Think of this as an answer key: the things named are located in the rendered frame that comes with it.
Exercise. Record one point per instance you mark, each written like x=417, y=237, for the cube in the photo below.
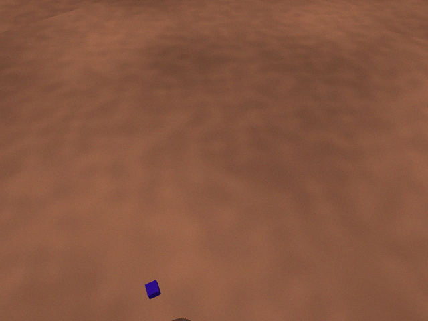
x=152, y=289

